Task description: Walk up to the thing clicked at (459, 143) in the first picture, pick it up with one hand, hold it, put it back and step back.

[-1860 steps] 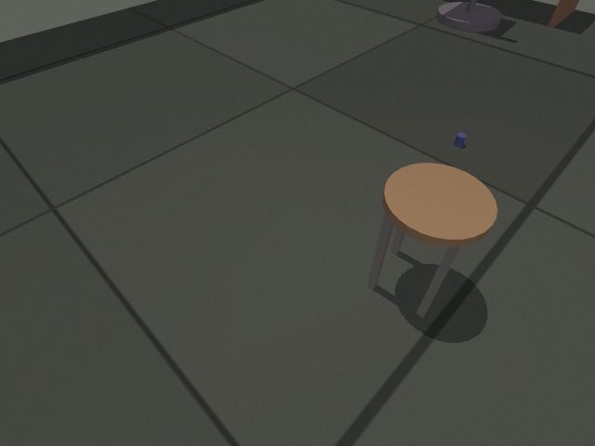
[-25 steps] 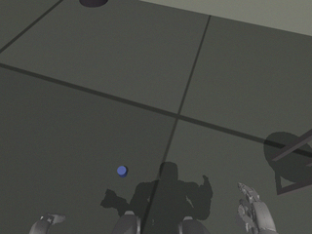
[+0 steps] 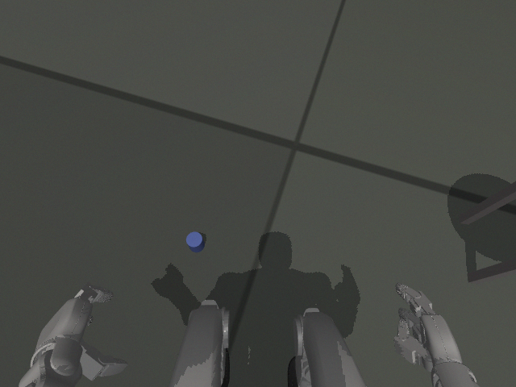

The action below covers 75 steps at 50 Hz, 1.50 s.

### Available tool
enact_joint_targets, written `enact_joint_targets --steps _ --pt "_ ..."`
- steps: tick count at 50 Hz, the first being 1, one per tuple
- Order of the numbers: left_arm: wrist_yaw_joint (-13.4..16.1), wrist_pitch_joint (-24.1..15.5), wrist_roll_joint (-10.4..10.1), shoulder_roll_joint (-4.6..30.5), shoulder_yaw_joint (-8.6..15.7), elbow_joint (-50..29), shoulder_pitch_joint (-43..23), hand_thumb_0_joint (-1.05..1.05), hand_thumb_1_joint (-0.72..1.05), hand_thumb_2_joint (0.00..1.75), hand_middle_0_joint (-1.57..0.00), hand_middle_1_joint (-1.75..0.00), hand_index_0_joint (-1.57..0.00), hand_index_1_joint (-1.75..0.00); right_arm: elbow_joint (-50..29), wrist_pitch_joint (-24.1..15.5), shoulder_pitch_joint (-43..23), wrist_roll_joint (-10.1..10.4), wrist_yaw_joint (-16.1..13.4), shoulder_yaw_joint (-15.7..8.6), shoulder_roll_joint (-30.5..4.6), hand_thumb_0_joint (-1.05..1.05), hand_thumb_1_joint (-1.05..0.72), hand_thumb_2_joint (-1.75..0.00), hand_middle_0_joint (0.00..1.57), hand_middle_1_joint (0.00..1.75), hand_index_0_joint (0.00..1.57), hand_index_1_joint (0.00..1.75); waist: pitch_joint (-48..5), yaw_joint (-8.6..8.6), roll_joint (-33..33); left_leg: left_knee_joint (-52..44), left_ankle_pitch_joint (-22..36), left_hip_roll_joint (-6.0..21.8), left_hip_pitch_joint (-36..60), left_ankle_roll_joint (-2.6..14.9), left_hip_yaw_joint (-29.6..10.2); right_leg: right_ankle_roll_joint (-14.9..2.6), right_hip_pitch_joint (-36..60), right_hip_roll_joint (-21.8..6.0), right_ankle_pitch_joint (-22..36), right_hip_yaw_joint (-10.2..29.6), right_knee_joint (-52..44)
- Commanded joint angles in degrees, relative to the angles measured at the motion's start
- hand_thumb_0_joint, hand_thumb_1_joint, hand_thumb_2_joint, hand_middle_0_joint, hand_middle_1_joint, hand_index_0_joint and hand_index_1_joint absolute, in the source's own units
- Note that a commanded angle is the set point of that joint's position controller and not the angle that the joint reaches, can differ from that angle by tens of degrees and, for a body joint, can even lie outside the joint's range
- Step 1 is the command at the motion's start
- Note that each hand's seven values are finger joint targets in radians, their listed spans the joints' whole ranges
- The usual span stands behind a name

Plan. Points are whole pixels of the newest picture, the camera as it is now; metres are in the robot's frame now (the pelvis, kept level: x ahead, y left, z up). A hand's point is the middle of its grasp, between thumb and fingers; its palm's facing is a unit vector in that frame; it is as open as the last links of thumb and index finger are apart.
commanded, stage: rise first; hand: left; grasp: from above
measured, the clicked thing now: (195, 242) +0.50 +0.20 -0.56
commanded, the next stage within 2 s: none
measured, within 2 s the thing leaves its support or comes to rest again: neither
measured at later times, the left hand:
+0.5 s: hand (144, 273) +0.35 +0.28 -0.32, palm faces -0.46 -0.21 -0.87, open 12.8 cm
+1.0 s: hand (158, 255) +0.41 +0.27 -0.39, palm faces -0.45 +0.00 -0.89, open 12.9 cm
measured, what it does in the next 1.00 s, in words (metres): lowers itself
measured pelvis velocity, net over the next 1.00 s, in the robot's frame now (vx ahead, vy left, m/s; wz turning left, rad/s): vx -0.05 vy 0.00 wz -0.13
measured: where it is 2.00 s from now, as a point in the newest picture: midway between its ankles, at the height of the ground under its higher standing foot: outside the picture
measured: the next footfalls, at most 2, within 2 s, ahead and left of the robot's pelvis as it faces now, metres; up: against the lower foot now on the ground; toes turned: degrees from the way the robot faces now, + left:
none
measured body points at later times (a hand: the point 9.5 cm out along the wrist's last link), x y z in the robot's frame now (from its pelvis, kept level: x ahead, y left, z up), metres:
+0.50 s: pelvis -0.05 -0.01 -0.17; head +0.16 +0.02 +0.23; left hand +0.37 +0.28 -0.27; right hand +0.04 -0.28 -0.30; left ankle +0.06 +0.12 -0.55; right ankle +0.03 -0.12 -0.55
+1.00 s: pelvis -0.05 +0.00 -0.23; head +0.18 +0.04 +0.15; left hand +0.43 +0.27 -0.34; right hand -0.01 -0.28 -0.35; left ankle +0.06 +0.12 -0.55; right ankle +0.03 -0.12 -0.55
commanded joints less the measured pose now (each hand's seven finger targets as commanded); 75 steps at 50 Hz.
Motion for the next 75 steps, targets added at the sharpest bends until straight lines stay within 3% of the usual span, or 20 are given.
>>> enact_joint_targets --steps 1,4,5,7,11,16,20,21,29,31,35,40,43,48,51,53,62,65,69,75 --pt "3.58 -5.70 6.78 13.94 3.97 -3.55 -12.30 0.00 -0.39 0.85 -0.25 -0.92 -0.25 -0.92 -3.14 -2.36 1.55 0.58 -0.24 -3.83 -9.65 0.00 -0.91 -0.90 0.20 0.30 0.20 0.30 -23.82 -0.67 6.29 -4.90 9.93 -0.11 15.32 0.72 -0.92 -2.19 -3.11 1.47 12.62 0.06 -3.69" --pt "5.17 -6.86 10.50 15.87 4.80 2.83 -17.62 0.00 -0.39 0.87 -0.24 -0.91 -0.23 -0.92 -1.85 -1.42 1.53 0.53 0.26 -3.95 -9.93 0.00 -0.89 -0.90 0.20 0.30 0.20 0.30 -25.25 0.33 5.26 -1.34 7.45 -0.12 10.27 0.65 -1.14 -2.28 -8.11 1.70 9.94 -0.58 -0.31" --pt "5.55 -7.38 11.72 15.70 3.97 3.07 -19.99 0.00 -0.39 0.87 -0.24 -0.92 -0.24 -0.92 -1.12 -1.11 1.99 0.47 0.45 -4.07 -10.18 0.00 -0.89 -0.90 0.20 0.30 0.20 0.30 -27.12 0.17 6.57 -0.43 7.97 -0.05 10.71 0.49 -1.60 -2.36 -9.70 1.63 10.13 -0.89 1.28" --pt "6.55 -8.05 14.32 18.45 4.88 5.34 -24.78 0.00 -0.38 0.86 -0.26 -0.89 -0.25 -0.91 -0.32 -0.50 2.89 0.25 0.75 -4.16 -10.43 0.00 -0.89 -0.90 0.20 0.30 0.20 0.30 -30.88 0.50 5.89 2.62 8.43 -0.15 8.91 0.65 -1.33 -2.32 -10.28 1.73 10.48 -1.15 3.20" --pt "7.67 -10.23 19.08 18.74 2.12 10.82 -35.15 0.00 -0.36 0.88 -0.26 -0.87 -0.24 -0.88 2.07 0.71 4.88 -0.29 1.38 -4.29 -10.11 0.00 -0.86 -0.89 0.20 0.30 0.20 0.30 -32.67 -1.12 4.32 9.27 8.29 -0.34 2.22 1.28 0.07 -2.01 -13.15 2.02 10.93 -1.44 6.21" --pt "10.11 -12.41 24.49 24.40 3.94 17.46 -42.71 0.00 -0.32 0.85 -0.26 -0.87 -0.26 -0.87 3.70 2.46 6.65 -1.23 2.19 -4.20 -10.25 0.00 -0.86 -0.89 0.20 0.30 0.20 0.30 -34.08 -0.79 2.97 15.37 5.96 -0.46 -5.75 1.74 1.24 -1.65 -14.33 2.23 9.09 -1.67 9.27" --pt "12.05 -13.43 27.93 27.85 4.91 19.56 -49.63 0.00 -0.31 0.84 -0.26 -0.85 -0.26 -0.86 4.46 4.30 7.63 -2.09 2.63 -3.76 -10.39 0.00 -0.87 -0.90 0.20 0.30 0.20 0.30 -36.66 -1.60 3.58 18.35 5.49 -0.17 -7.15 1.91 0.97 -1.72 -16.42 2.56 8.29 -2.30 12.10" --pt "12.44 -13.50 29.20 27.16 3.68 21.28 -51.35 0.00 -0.32 0.85 -0.26 -0.84 -0.26 -0.85 4.62 4.89 7.79 -2.32 2.75 -3.75 -10.24 0.00 -0.86 -0.89 0.20 0.30 0.20 0.30 -35.70 -2.34 4.49 18.61 3.73 -0.16 -8.66 1.81 0.93 -1.83 -18.04 2.72 6.55 -2.55 12.74" --pt "14.58 -14.52 34.93 30.35 3.32 27.68 -58.49 0.00 -0.30 0.81 -0.28 -0.81 -0.28 -0.81 6.36 7.95 8.70 -3.80 3.30 -2.90 -10.59 0.00 -0.89 -0.90 0.20 0.30 0.20 0.30 -31.56 -4.13 8.56 21.30 -1.52 0.22 -10.81 1.48 -0.88 -2.58 -27.54 3.00 1.79 -4.93 18.08" --pt "15.01 -14.85 36.15 29.18 1.75 28.79 -60.43 0.00 -0.30 0.81 -0.28 -0.80 -0.28 -0.80 6.75 8.40 8.74 -4.25 3.46 -2.63 -10.47 0.00 -0.90 -0.90 0.20 0.30 0.20 0.30 -30.64 -5.34 8.80 22.26 -1.66 0.26 -11.84 1.53 -0.96 -2.61 -29.07 3.00 2.05 -5.20 18.86" --pt "16.18 -15.30 38.94 29.93 1.04 31.41 -62.74 0.00 -0.31 0.82 -0.29 -0.79 -0.29 -0.79 7.64 9.00 9.16 -4.90 3.76 -2.06 -11.20 0.00 -0.90 -0.90 0.20 0.30 0.20 0.30 -28.87 -6.09 11.75 23.28 -2.22 0.47 -12.36 1.22 -1.53 -2.80 -32.72 2.91 2.25 -5.96 21.40" --pt "17.85 -15.97 41.72 32.38 1.78 33.25 -65.55 0.00 -0.34 0.84 -0.26 -0.81 -0.26 -0.81 8.27 9.57 9.68 -5.57 4.04 -1.33 -11.42 0.00 -0.91 -0.90 0.20 0.30 0.20 0.30 -31.00 -6.50 12.97 25.71 0.02 0.47 -12.69 1.18 -1.54 -2.80 -33.68 3.20 4.59 -6.40 23.45" --pt "18.78 -16.07 42.50 31.77 1.39 34.27 -66.12 0.00 -0.32 0.82 -0.27 -0.82 -0.28 -0.81 8.74 9.73 9.95 -6.22 4.28 -0.89 -11.33 0.00 -0.91 -0.90 0.20 0.30 0.20 0.30 -31.34 -6.88 12.54 27.82 2.78 0.56 -13.21 1.45 -0.96 -2.55 -32.64 3.28 7.49 -6.33 24.10" --pt "19.83 -16.02 43.96 33.89 2.02 35.72 -67.87 0.00 -0.35 0.84 -0.26 -0.83 -0.26 -0.83 9.06 10.09 10.23 -6.94 4.59 -0.39 -11.70 0.00 -0.91 -0.91 0.20 0.30 0.20 0.30 -31.68 -7.77 13.41 29.59 3.53 1.05 -13.69 1.48 -1.45 -2.40 -33.05 3.59 8.61 -6.97 25.67" --pt "20.40 -15.80 43.48 34.73 2.74 35.95 -68.73 0.00 -0.37 0.85 -0.24 -0.84 -0.24 -0.84 8.81 10.06 10.29 -7.27 4.71 -0.02 -11.72 0.00 -0.91 -0.90 0.20 0.30 0.20 0.30 -31.40 -7.98 13.21 30.24 2.97 1.14 -15.50 1.68 -1.27 -2.23 -32.83 3.70 8.22 -7.07 25.94" --pt "20.54 -15.50 43.43 33.82 1.86 36.34 -69.26 0.00 -0.39 0.86 -0.22 -0.87 -0.23 -0.86 8.79 10.04 10.39 -7.56 4.77 0.31 -11.60 0.00 -0.91 -0.90 0.20 0.30 0.20 0.30 -31.67 -8.87 13.75 31.14 3.74 1.32 -15.59 1.66 -1.28 -2.11 -32.57 3.85 9.14 -7.27 26.36" --pt "20.62 -14.84 42.77 35.84 3.04 36.59 -69.22 0.00 -0.44 0.91 -0.18 -0.91 -0.19 -0.91 8.63 10.15 10.94 -7.75 5.14 1.36 -11.53 0.00 -0.91 -0.91 0.20 0.30 0.20 0.30 -32.88 -8.67 14.18 32.93 6.05 1.50 -16.80 1.75 -1.38 -1.94 -29.96 4.29 11.96 -7.36 27.58" --pt "20.81 -14.73 42.66 35.73 2.83 37.07 -70.09 0.00 -0.46 0.92 -0.16 -0.93 -0.16 -0.93 8.47 10.30 11.13 -7.89 5.27 1.77 -11.80 0.00 -0.91 -0.90 0.20 0.30 0.20 0.30 -31.56 -9.76 13.58 33.50 5.29 1.66 -18.80 1.88 -1.60 -1.80 -30.72 4.45 11.43 -7.66 27.73" --pt "20.76 -14.43 42.49 36.36 3.11 37.82 -69.06 0.00 -0.49 0.94 -0.14 -0.96 -0.14 -0.95 8.45 10.34 11.05 -7.68 5.32 1.93 -11.95 0.00 -0.91 -0.90 0.20 0.30 0.20 0.30 -31.05 -9.08 13.56 33.74 5.63 1.78 -18.65 1.86 -1.75 -1.91 -30.69 4.68 11.88 -7.70 28.00" --pt "20.63 -14.04 42.28 36.53 2.97 36.78 -69.88 0.00 -0.58 1.03 -0.12 -0.94 -0.10 -0.97 8.29 10.42 11.10 -7.72 5.48 2.08 -12.59 0.00 -0.91 -0.90 0.20 0.30 0.20 0.30 -30.70 -9.73 16.32 33.55 5.63 2.05 -16.96 1.38 -2.79 -2.14 -33.19 4.60 11.93 -8.43 29.62"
